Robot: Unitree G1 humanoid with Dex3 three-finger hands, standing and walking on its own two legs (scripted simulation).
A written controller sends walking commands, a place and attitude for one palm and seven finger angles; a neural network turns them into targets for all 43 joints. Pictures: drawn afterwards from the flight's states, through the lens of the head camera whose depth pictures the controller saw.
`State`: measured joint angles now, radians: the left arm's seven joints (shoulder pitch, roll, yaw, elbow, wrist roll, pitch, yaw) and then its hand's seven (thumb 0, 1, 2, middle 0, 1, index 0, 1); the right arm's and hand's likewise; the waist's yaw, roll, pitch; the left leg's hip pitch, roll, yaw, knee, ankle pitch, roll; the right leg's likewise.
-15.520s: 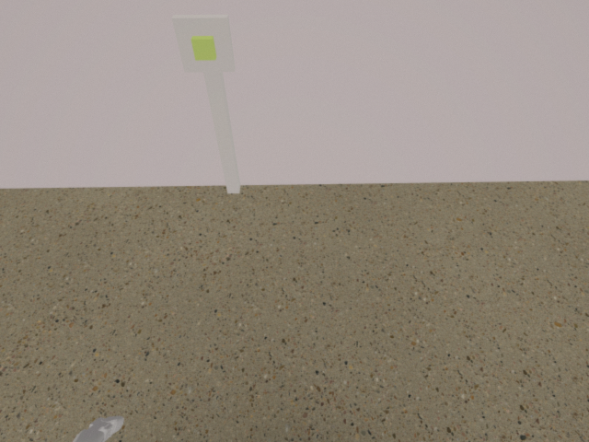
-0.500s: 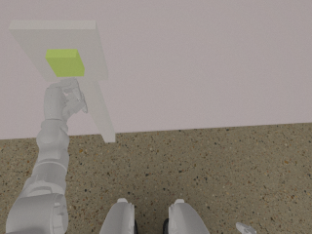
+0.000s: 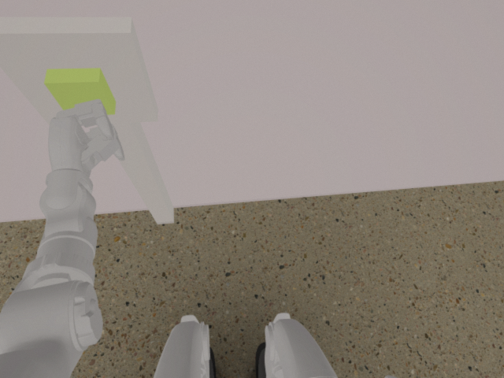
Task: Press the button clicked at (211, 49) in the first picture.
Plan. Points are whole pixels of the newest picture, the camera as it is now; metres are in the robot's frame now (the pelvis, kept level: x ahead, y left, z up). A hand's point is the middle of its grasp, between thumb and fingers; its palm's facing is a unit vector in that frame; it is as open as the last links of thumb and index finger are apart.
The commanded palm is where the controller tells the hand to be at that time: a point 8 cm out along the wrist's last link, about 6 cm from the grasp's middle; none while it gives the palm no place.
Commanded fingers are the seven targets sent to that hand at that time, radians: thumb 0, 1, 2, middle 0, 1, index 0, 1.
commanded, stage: press the button with the knuckle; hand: left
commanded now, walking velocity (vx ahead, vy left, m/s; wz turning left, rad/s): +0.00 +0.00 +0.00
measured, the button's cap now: (83, 90) +0.53 +0.24 +0.07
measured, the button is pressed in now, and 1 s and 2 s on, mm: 1 8 0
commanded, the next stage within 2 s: hold the button down briefly in 0.42 s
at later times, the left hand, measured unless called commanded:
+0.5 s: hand (112, 133) +0.48 +0.20 +0.03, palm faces +0.07 -1.00 -0.02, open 2.9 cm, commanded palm +0.50 +0.23 +0.04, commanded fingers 0.00 0.90 0.90 -1.30 -1.50 -1.30 -1.50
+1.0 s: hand (111, 133) +0.48 +0.20 +0.03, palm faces +0.07 -1.00 +0.00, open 3.1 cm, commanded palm +0.47 +0.23 +0.04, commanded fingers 0.00 0.90 0.90 -1.30 -1.50 -1.30 -1.50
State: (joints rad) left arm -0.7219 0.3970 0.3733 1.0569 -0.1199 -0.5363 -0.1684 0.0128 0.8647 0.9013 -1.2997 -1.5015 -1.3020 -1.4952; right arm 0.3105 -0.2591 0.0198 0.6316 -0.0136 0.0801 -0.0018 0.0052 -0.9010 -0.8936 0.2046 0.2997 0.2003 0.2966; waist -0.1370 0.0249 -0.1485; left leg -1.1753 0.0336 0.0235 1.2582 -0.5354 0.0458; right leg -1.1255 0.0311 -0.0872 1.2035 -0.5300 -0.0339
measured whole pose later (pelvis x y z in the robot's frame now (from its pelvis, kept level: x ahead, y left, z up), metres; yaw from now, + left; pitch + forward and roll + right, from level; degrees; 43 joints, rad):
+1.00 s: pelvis -0.04 +0.01 -0.02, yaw +0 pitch +27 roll -6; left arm -0.97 0.54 0.38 1.23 -0.06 -0.46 -0.16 0.02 0.77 0.96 -1.30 -1.50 -1.42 -1.50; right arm 0.34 -0.28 0.07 0.65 -0.03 0.00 -0.02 0.00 -0.90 -0.89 0.21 0.30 0.20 0.30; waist -0.21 0.04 -0.14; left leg -1.35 0.03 -0.02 1.35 -0.48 0.06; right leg -1.27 0.03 -0.13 1.27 -0.47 -0.03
